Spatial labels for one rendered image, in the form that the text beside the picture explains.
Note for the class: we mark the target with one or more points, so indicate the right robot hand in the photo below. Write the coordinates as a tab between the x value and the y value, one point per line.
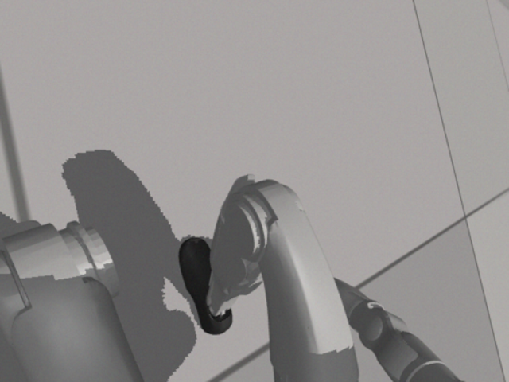
350	297

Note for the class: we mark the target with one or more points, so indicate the right robot foot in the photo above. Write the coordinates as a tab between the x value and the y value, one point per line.
194	260

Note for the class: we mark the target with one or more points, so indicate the right robot arm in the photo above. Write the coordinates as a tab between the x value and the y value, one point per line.
403	356

